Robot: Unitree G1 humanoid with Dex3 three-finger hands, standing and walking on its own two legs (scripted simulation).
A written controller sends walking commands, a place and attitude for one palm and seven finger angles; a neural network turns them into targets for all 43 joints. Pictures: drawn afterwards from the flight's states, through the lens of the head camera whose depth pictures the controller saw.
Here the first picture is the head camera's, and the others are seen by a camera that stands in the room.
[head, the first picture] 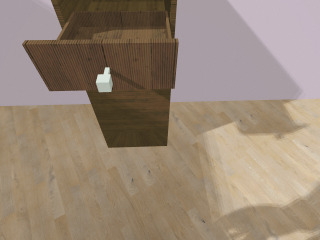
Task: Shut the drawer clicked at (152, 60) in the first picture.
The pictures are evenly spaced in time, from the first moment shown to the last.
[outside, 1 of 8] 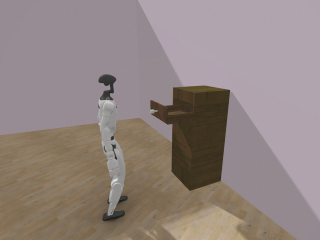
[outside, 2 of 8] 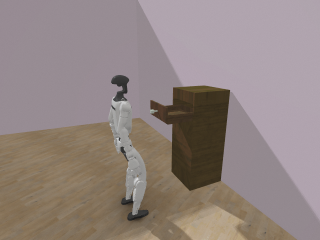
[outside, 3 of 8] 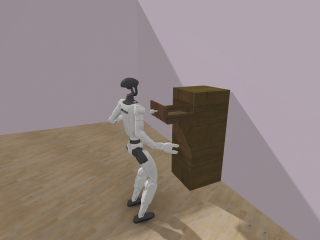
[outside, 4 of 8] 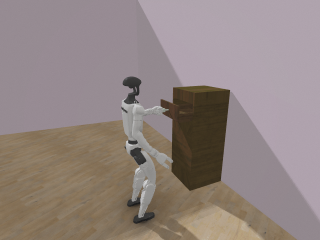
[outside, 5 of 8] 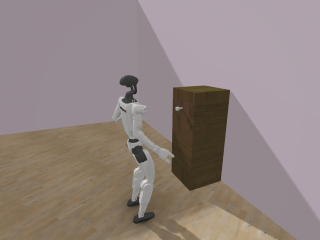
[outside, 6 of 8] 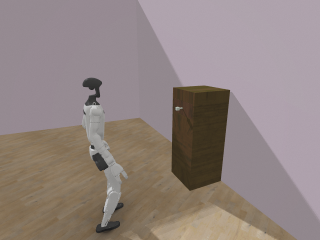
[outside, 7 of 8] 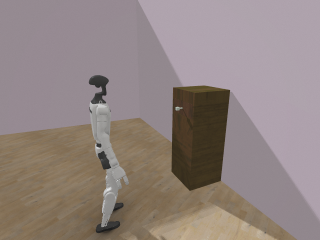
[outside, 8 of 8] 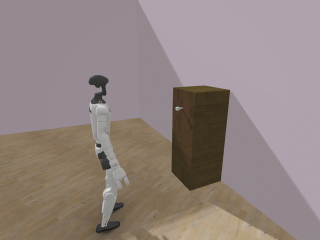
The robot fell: no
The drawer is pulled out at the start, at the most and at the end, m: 0.30 0.30 0.00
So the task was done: yes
